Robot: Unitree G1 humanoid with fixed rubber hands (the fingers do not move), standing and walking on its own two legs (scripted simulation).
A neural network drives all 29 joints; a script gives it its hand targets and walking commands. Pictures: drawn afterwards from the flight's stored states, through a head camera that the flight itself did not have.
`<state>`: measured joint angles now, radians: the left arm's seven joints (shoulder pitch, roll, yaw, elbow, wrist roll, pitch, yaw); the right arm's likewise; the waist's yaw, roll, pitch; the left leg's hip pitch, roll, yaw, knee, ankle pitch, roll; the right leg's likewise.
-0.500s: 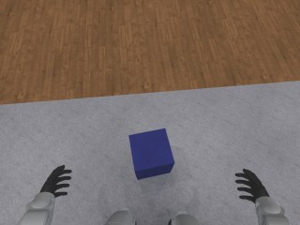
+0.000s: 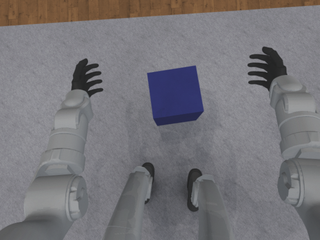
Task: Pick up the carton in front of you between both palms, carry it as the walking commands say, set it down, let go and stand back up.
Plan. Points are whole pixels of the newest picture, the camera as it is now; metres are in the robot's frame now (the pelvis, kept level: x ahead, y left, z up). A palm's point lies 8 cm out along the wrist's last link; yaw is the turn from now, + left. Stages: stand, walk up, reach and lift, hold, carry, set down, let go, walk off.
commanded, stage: reach and lift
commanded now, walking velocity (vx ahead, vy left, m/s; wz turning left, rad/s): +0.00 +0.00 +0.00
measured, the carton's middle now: (174, 99) +0.55 +0.03 -0.55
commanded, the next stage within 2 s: none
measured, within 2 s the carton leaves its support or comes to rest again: neither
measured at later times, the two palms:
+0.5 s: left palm (110, 70) +0.51 +0.22 -0.16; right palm (242, 50) +0.61 -0.15 -0.17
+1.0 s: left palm (126, 97) +0.50 +0.23 -0.40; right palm (219, 85) +0.59 -0.14 -0.41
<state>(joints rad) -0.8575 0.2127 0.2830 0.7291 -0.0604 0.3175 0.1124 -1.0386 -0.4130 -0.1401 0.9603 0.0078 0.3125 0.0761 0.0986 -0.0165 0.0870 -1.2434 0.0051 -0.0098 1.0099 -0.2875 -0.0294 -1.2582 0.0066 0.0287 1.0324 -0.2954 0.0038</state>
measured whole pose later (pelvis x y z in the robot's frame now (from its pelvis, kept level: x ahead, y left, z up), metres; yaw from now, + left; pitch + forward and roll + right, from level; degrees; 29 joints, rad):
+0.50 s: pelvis +0.04 -0.01 -0.03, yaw +2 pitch +50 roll +4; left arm -1.11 0.06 0.56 0.71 0.11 0.16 0.07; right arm -1.38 -0.34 -0.29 1.03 -0.18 0.19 0.07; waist 0.11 -0.03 -0.01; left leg -1.62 0.00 -0.01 1.07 -0.30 -0.05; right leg -1.65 0.04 0.08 1.12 -0.33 0.00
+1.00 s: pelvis -0.02 -0.01 -0.25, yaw +5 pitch +46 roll +5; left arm -1.37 0.22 0.33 0.91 -0.17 0.16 0.17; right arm -1.59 -0.52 0.03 1.12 0.14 0.18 -0.03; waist 0.11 0.01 0.22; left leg -2.21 -0.04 -0.02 1.92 -0.51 -0.07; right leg -2.23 0.06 0.09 1.99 -0.55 0.03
